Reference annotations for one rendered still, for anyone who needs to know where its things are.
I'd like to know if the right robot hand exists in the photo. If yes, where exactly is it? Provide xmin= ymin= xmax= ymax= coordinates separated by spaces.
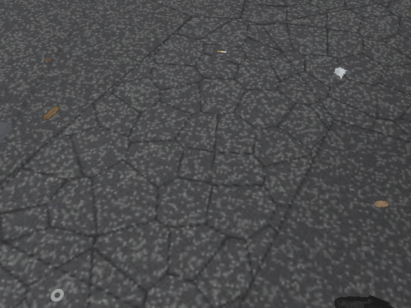
xmin=335 ymin=295 xmax=394 ymax=308

